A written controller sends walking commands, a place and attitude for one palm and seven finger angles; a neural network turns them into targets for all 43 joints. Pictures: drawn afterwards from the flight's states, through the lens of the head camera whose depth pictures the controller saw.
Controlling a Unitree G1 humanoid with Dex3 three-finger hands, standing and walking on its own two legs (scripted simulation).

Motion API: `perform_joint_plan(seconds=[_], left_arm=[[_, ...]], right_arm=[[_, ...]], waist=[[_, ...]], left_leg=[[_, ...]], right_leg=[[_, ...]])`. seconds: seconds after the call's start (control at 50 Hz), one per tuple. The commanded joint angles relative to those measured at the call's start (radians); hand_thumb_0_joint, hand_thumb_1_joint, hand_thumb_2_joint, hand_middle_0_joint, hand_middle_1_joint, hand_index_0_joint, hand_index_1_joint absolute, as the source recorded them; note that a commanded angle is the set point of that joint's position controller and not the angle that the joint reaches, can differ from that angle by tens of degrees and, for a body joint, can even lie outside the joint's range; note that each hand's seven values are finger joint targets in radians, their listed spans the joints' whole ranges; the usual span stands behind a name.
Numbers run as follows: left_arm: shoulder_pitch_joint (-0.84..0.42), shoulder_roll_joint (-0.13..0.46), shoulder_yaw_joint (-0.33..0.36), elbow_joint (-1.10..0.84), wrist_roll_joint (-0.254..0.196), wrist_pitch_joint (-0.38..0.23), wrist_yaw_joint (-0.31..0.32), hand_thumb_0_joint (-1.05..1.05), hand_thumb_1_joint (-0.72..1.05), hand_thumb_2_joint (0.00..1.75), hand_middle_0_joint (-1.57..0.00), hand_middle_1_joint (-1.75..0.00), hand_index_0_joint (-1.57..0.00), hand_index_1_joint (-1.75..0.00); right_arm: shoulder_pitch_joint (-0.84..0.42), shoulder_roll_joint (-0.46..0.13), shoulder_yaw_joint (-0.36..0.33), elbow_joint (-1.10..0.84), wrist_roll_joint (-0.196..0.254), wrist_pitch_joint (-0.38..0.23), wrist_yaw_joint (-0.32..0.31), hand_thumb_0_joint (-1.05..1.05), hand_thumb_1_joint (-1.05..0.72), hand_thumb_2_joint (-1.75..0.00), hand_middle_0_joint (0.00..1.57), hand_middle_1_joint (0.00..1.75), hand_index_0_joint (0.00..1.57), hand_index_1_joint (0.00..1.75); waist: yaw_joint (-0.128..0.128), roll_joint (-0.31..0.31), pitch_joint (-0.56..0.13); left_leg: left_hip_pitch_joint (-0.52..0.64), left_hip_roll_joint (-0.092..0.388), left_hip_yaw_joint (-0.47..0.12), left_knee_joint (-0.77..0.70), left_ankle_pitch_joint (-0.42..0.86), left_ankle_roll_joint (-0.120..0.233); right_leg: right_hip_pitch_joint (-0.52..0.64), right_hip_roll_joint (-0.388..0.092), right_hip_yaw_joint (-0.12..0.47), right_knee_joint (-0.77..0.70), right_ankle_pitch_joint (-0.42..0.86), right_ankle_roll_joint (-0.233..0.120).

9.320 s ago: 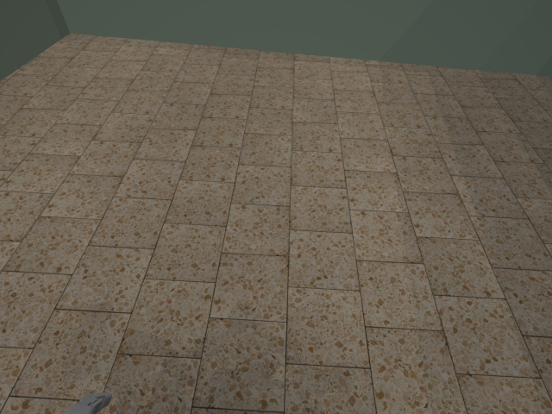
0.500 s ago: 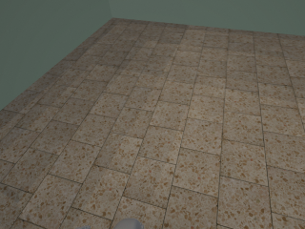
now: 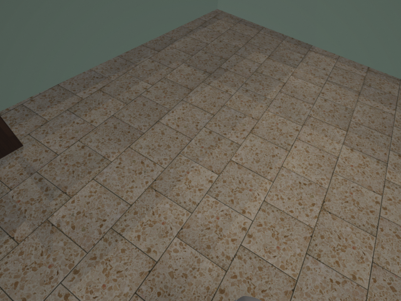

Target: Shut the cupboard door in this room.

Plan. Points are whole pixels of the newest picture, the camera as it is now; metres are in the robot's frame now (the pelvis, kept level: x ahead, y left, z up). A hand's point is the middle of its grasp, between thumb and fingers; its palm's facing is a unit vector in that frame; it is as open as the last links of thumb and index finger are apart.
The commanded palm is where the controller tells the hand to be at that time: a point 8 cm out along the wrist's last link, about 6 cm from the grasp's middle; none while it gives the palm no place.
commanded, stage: turn or walk to find it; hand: left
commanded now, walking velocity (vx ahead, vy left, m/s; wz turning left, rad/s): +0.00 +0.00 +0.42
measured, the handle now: out of the picture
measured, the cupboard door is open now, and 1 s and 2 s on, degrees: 87 87 87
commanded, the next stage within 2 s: stand and wait in 0.80 s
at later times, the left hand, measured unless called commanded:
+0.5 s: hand out of the picture +0.02 +0.14 -0.13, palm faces +0.23 -0.93 -0.29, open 7.4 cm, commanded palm none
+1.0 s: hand out of the picture -0.16 +0.17 -0.18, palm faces +0.46 -0.86 -0.23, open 7.4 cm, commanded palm none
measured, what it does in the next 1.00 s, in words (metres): steps on the spot, turning left: right foot, then left foot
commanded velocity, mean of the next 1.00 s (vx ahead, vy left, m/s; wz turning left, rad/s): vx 0.00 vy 0.00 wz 0.33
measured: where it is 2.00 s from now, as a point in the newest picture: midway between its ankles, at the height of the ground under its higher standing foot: outside the picture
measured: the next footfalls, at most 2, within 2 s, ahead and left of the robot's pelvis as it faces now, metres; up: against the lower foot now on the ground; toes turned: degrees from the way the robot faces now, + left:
right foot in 0.28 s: +0.04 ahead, -0.13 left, +0.00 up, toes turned +3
left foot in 0.84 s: -0.11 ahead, +0.07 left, +0.00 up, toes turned +32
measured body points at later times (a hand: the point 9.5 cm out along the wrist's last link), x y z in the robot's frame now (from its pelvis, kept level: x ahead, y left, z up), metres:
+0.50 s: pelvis -0.03 -0.07 +0.01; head +0.00 -0.11 +0.45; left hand +0.01 +0.19 -0.11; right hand +0.05 -0.31 -0.17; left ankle -0.09 +0.10 -0.63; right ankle +0.00 -0.14 -0.74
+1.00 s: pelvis -0.09 -0.02 +0.00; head -0.09 +0.00 +0.45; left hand -0.19 +0.22 -0.16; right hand +0.11 -0.20 -0.13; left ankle -0.12 +0.06 -0.74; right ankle -0.03 -0.16 -0.68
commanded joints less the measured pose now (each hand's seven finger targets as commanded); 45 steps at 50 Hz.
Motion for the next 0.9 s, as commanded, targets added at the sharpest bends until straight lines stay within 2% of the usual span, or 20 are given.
perform_joint_plan(seconds=[0.0,0.1,0.18,0.22,0.24,0.26,0.28,0.3,0.32,0.36,0.4,0.54,0.7,0.74,0.78,0.8,0.82,0.84,0.86,0.88], left_arm=[[-0.042,0.048,0.005,-0.091,-0.005,-0.029,0.002,0.0,0.9,0.9,-0.2,-0.3,-0.2,-0.3],[-0.092,0.035,0.001,-0.122,-0.008,-0.032,0.008,0.0,0.9,0.9,-0.2,-0.3,-0.2,-0.3],[-0.041,0.031,0.0,-0.121,-0.014,-0.04,0.011,0.0,0.9,0.9,-0.2,-0.3,-0.2,-0.3],[0.015,0.042,0.004,-0.108,-0.014,-0.053,0.013,0.0,0.9,0.9,-0.2,-0.3,-0.2,-0.3],[0.054,0.079,0.012,-0.1,-0.008,-0.064,0.017,0.0,0.9,0.9,-0.2,-0.3,-0.2,-0.3],[0.076,0.174,0.031,-0.098,0.008,-0.075,0.027,0.0,0.9,0.9,-0.2,-0.3,-0.2,-0.3],[0.081,0.202,0.03,-0.112,0.003,-0.07,0.026,0.0,0.9,0.9,-0.2,-0.3,-0.2,-0.3],[0.023,0.164,0.034,-0.125,-0.001,-0.071,0.029,0.0,0.9,0.9,-0.2,-0.3,-0.2,-0.3],[-0.05,0.129,0.028,-0.144,-0.002,-0.068,0.029,0.0,0.9,0.9,-0.2,-0.3,-0.2,-0.3],[-0.107,0.083,0.01,-0.158,-0.005,-0.068,0.026,0.0,0.9,0.9,-0.2,-0.3,-0.2,-0.3],[-0.07,0.069,0.004,-0.152,-0.005,-0.079,0.024,0.0,0.9,0.9,-0.2,-0.3,-0.2,-0.3],[0.05,0.084,0.012,-0.102,0.001,-0.081,0.027,0.0,0.9,0.9,-0.2,-0.3,-0.2,-0.3],[0.074,0.137,0.028,-0.066,0.016,-0.065,0.024,0.0,0.9,0.9,-0.2,-0.3,-0.2,-0.3],[0.064,0.145,0.032,-0.056,0.014,-0.061,0.021,0.0,0.9,0.9,-0.2,-0.3,-0.2,-0.3],[0.042,0.142,0.031,-0.054,0.006,-0.055,0.018,0.0,0.9,0.9,-0.2,-0.3,-0.2,-0.3],[0.044,0.115,0.026,-0.057,-0.002,-0.05,0.017,0.0,0.9,0.9,-0.2,-0.3,-0.2,-0.3],[0.054,0.055,0.015,-0.078,-0.01,-0.044,0.013,0.0,0.9,0.9,-0.2,-0.3,-0.2,-0.3],[0.003,0.021,-0.006,-0.104,-0.003,-0.033,0.012,0.0,0.9,0.9,-0.2,-0.3,-0.2,-0.3],[-0.022,0.041,-0.002,-0.1,-0.002,-0.026,0.01,0.0,0.9,0.9,-0.2,-0.3,-0.2,-0.3],[-0.016,0.029,0.0,-0.073,0.006,-0.019,0.014,0.0,0.9,0.9,-0.2,-0.3,-0.2,-0.3]], right_arm=[[0.07,-0.209,-0.056,-0.036,0.004,-0.01,-0.016,0.0,-0.9,-0.9,0.2,0.3,0.2,0.3],[0.091,-0.214,-0.066,-0.039,-0.003,-0.001,-0.012,0.0,-0.9,-0.9,0.2,0.3,0.2,0.3],[0.052,-0.216,-0.071,-0.055,-0.006,0.007,-0.008,0.0,-0.9,-0.9,0.2,0.3,0.2,0.3],[0.042,-0.205,-0.073,-0.061,0.002,0.008,-0.006,0.0,-0.9,-0.9,0.2,0.3,0.2,0.3],[0.044,-0.175,-0.07,-0.063,0.009,0.007,-0.001,0.0,-0.9,-0.9,0.2,0.3,0.2,0.3],[0.064,-0.101,-0.058,-0.079,0.018,0.006,0.005,0.0,-0.9,-0.9,0.2,0.3,0.2,0.3],[0.026,-0.129,-0.066,-0.098,0.009,0.014,0.002,0.0,-0.9,-0.9,0.2,0.3,0.2,0.3],[0.044,-0.157,-0.077,-0.074,0.001,0.032,0.004,0.0,-0.9,-0.9,0.2,0.3,0.2,0.3],[0.058,-0.158,-0.081,-0.052,-0.002,0.04,0.011,0.0,-0.9,-0.9,0.2,0.3,0.2,0.3],[0.107,-0.133,-0.08,-0.015,-0.004,0.046,0.02,0.0,-0.9,-0.9,0.2,0.3,0.2,0.3],[0.131,-0.119,-0.072,-0.001,-0.003,0.047,0.023,0.0,-0.9,-0.9,0.2,0.3,0.2,0.3],[0.063,-0.121,-0.063,-0.006,-0.001,0.051,0.018,0.0,-0.9,-0.9,0.2,0.3,0.2,0.3],[-0.006,-0.092,-0.041,-0.031,0.014,0.032,0.018,0.0,-0.9,-0.9,0.2,0.3,0.2,0.3],[0.019,-0.092,-0.038,-0.028,0.015,0.025,0.015,0.0,-0.9,-0.9,0.2,0.3,0.2,0.3],[0.076,-0.102,-0.039,-0.017,0.014,0.016,0.013,0.0,-0.9,-0.9,0.2,0.3,0.2,0.3],[0.104,-0.13,-0.045,-0.007,0.013,0.006,0.014,0.0,-0.9,-0.9,0.2,0.3,0.2,0.3],[0.12,-0.218,-0.063,-0.01,0.003,-0.004,0.008,0.0,-0.9,-0.9,0.2,0.3,0.2,0.3],[0.129,-0.277,-0.071,-0.013,0.002,0.004,-0.001,0.0,-0.9,-0.9,0.2,0.3,0.2,0.3],[0.105,-0.261,-0.063,-0.012,0.0,0.008,-0.004,0.0,-0.9,-0.9,0.2,0.3,0.2,0.3],[0.059,-0.213,-0.051,-0.01,-0.001,-0.003,-0.015,0.0,-0.9,-0.9,0.2,0.3,0.2,0.3]], waist=[[-0.043,0.182,-0.078],[-0.062,0.187,-0.079],[-0.033,0.201,-0.093],[-0.002,0.162,-0.123],[0.015,0.076,-0.139],[0.022,-0.206,-0.152],[0.037,-0.241,-0.105],[0.013,-0.203,-0.076],[-0.013,-0.175,-0.011],[-0.055,-0.077,0.009],[-0.047,-0.094,-0.023],[0.002,-0.113,-0.046],[0.033,-0.143,-0.068],[0.015,-0.148,-0.085],[-0.025,-0.11,-0.108],[-0.046,-0.01,-0.126],[-0.058,0.268,-0.122],[-0.073,0.349,-0.079],[-0.063,0.233,-0.051],[-0.048,0.285,-0.034]], left_leg=[[0.141,0.239,-0.222,-0.142,0.537,0.126],[0.124,0.245,-0.298,-0.13,0.502,0.145],[0.03,0.213,-0.336,-0.098,0.461,0.129],[-0.041,0.167,-0.327,-0.032,0.397,0.086],[-0.146,0.112,-0.276,0.037,0.241,0.033],[-0.341,-0.028,-0.124,0.246,-0.092,-0.042],[-0.352,-0.05,-0.094,0.446,-0.329,-0.057],[-0.319,-0.013,-0.145,0.586,-0.279,-0.051],[-0.323,0.001,-0.141,0.663,-0.216,-0.051],[-0.328,0.018,-0.103,0.728,-0.118,-0.067],[-0.334,0.017,-0.081,0.738,-0.067,-0.085],[-0.345,0.053,-0.055,0.638,-0.102,-0.115],[-0.182,0.05,0.038,0.304,-0.211,-0.084],[-0.123,0.043,0.061,0.212,-0.175,-0.075],[0.011,0.038,0.074,0.034,-0.029,-0.063],[0.129,0.075,0.018,-0.089,0.058,-0.046],[0.216,0.289,-0.281,-0.189,0.149,0.037],[0.135,0.411,-0.375,-0.241,0.287,0.123],[0.038,0.415,-0.301,-0.239,0.226,0.144],[0.007,0.341,-0.274,-0.262,0.2,0.108]], right_leg=[[-0.077,0.006,0.039,-0.019,0.018,0.018],[-0.027,0.029,0.045,-0.154,-0.027,0.014],[0.13,0.065,0.026,-0.37,0.025,-0.003],[0.282,0.067,0.014,-0.584,0.193,-0.008],[0.415,-0.005,0.074,-0.689,0.269,-0.021],[0.543,-0.251,0.327,-0.751,0.341,-0.103],[0.392,-0.388,0.407,-0.769,0.429,-0.203],[0.269,-0.351,0.357,-0.807,0.253,-0.223],[0.192,-0.302,0.313,-0.838,0.127,-0.213],[0.197,-0.219,0.171,-0.798,0.194,-0.165],[0.264,-0.184,0.094,-0.774,0.303,-0.155],[0.372,-0.237,0.071,-0.755,0.405,-0.188],[0.342,-0.284,0.047,-0.71,0.43,-0.227],[0.329,-0.285,0.023,-0.673,0.447,-0.213],[0.263,-0.259,-0.038,-0.592,0.382,-0.156],[0.166,-0.216,-0.071,-0.489,0.3,-0.107],[-0.046,-0.082,-0.13,-0.29,0.05,-0.032],[-0.097,-0.021,-0.069,-0.143,-0.181,-0.012],[-0.039,-0.037,-0.003,-0.073,-0.142,-0.027],[-0.04,-0.032,0.037,-0.053,-0.097,-0.023]])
